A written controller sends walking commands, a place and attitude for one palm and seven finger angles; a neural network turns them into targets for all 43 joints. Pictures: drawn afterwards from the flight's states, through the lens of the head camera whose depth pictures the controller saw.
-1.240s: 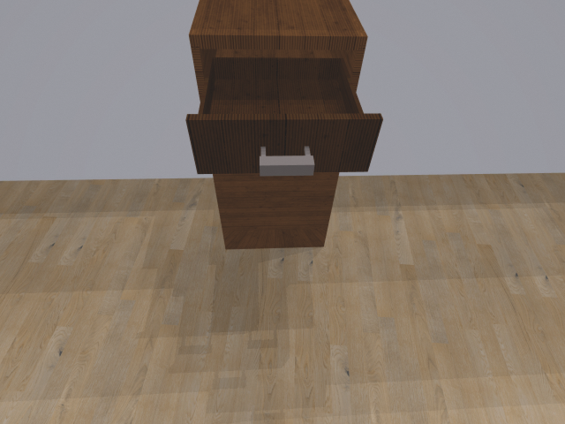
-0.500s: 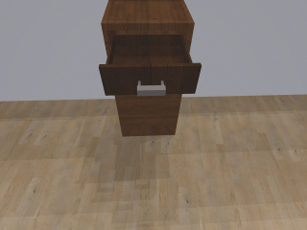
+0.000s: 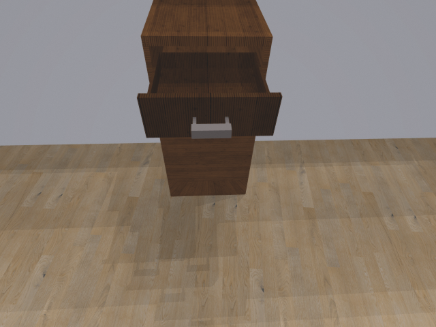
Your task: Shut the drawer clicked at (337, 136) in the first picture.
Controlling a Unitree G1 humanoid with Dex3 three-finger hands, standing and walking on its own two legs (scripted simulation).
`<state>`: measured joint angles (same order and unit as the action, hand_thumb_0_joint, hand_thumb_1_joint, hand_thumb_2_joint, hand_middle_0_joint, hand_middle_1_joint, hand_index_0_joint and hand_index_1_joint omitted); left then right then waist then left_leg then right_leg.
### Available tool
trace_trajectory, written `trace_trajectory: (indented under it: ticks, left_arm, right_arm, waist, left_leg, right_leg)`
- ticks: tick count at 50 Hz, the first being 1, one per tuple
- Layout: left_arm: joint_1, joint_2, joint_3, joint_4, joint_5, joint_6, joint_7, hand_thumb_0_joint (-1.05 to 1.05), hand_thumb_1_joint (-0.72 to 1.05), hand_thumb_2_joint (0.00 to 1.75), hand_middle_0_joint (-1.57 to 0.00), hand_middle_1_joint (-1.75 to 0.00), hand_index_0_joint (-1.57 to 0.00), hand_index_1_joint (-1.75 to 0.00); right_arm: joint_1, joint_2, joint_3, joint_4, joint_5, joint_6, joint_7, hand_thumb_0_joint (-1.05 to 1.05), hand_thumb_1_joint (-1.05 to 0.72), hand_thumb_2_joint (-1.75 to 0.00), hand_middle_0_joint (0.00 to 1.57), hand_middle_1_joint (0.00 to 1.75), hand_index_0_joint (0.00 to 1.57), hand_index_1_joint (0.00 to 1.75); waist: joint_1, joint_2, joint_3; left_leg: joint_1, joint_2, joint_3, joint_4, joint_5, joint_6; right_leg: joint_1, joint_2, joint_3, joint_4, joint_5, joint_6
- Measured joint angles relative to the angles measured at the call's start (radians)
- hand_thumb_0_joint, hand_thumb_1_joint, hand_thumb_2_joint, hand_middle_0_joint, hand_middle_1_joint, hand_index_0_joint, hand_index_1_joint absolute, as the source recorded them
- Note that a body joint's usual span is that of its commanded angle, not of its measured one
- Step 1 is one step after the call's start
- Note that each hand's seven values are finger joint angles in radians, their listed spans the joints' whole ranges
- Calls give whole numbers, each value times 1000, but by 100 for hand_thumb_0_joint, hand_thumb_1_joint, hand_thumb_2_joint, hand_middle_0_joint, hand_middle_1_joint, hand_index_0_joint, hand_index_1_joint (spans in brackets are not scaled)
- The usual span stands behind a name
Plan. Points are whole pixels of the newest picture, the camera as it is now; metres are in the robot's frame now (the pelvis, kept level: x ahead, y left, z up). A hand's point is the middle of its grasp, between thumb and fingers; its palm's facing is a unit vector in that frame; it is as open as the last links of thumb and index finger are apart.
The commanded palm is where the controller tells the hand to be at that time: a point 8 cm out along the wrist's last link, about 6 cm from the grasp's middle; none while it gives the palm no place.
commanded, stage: look at it before walking up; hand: left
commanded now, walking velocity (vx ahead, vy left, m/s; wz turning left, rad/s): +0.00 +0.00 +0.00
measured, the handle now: (211, 125) +0.61 +0.06 +0.01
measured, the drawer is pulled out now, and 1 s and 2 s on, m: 0.29 0.29 0.29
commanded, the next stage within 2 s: take the last steps up to it in 0.20 s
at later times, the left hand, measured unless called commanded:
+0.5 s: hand out of the picture -0.01 +0.18 -0.18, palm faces +0.02 -0.98 -0.18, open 7.4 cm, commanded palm none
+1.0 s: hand out of the picture +0.04 +0.07 -0.18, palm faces +0.11 -0.99 -0.12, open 7.4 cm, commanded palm none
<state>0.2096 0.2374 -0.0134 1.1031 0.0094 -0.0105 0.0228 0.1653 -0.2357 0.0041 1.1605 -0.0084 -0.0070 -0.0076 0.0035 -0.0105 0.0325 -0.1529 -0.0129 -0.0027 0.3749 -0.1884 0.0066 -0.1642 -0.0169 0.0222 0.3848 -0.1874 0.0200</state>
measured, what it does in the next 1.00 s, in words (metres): walks ahead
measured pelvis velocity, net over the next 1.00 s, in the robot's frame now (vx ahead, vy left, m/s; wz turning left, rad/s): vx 0.13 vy -0.06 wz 0.02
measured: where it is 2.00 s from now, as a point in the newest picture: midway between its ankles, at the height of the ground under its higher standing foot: (244, 318)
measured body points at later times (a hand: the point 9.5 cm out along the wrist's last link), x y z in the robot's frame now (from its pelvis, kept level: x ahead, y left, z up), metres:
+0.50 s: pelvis +0.01 +0.00 +0.00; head +0.00 +0.01 +0.45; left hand -0.01 +0.23 -0.17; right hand +0.01 -0.23 -0.16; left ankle +0.01 +0.11 -0.74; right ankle +0.01 -0.13 -0.74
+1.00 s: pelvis +0.13 -0.06 -0.01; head +0.15 -0.05 +0.44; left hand +0.04 +0.13 -0.17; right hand +0.21 -0.29 -0.16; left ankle +0.20 +0.05 -0.71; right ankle +0.05 -0.13 -0.75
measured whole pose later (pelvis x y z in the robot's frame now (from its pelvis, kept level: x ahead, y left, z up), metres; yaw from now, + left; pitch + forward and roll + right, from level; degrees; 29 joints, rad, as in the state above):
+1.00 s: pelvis +0.13 -0.06 -0.01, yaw +1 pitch +0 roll -1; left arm 0.45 0.08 0.02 1.15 0.03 -0.06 0.02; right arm 0.16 -0.15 -0.06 1.07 -0.03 -0.01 0.00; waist 0.03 0.00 0.04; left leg -0.52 0.09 0.12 0.85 -0.29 0.02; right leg -0.03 0.04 -0.13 0.35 -0.33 -0.06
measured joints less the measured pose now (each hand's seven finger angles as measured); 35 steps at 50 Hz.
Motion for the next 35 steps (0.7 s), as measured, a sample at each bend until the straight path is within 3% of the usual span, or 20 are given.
trace_trajectory:
  ticks: [19,25,30,33,35]
  left_arm:
    - [55,-39,1,16,0,1,8,1,90,90,-20,-30,-20,-30]
    - [117,-53,23,15,13,17,-11,1,90,90,-20,-30,-20,-30]
    - [161,-59,50,13,17,29,-31,1,91,90,-20,-30,-20,-30]
    - [166,-67,61,1,15,18,-41,1,91,90,-20,-30,-20,-30]
    - [164,-71,65,-9,15,-6,-38,1,91,90,-20,-30,-20,-30]
  right_arm:
    - [47,47,-1,12,0,2,-8,0,-91,-89,20,30,20,30]
    - [102,73,-20,9,-14,11,-4,0,-91,-89,20,30,20,30]
    - [154,92,-41,-5,-20,-8,-11,0,-91,-89,20,30,20,30]
    - [186,88,-48,-3,-22,-16,-16,0,-91,-89,20,30,20,30]
    - [204,82,-50,3,-17,-12,-18,0,-91,-89,20,30,20,30]
  waist:
    - [2,-7,-4]
    - [1,-17,-34]
    - [-9,-25,-35]
    - [-16,-9,-28]
    - [-12,6,-19]
  left_leg:
    - [-6,-3,1,12,-5,4]
    - [-24,3,11,72,-74,14]
    - [-14,19,29,75,-89,6]
    - [-8,37,21,84,-107,-16]
    - [-49,54,14,194,-178,-4]
  right_leg:
    - [-3,-3,1,6,-2,4]
    - [-43,-1,-2,112,-143,-19]
    - [-123,-9,-55,294,-213,-40]
    - [-110,-12,-86,216,-178,-42]
    - [-89,-3,-104,162,-107,-53]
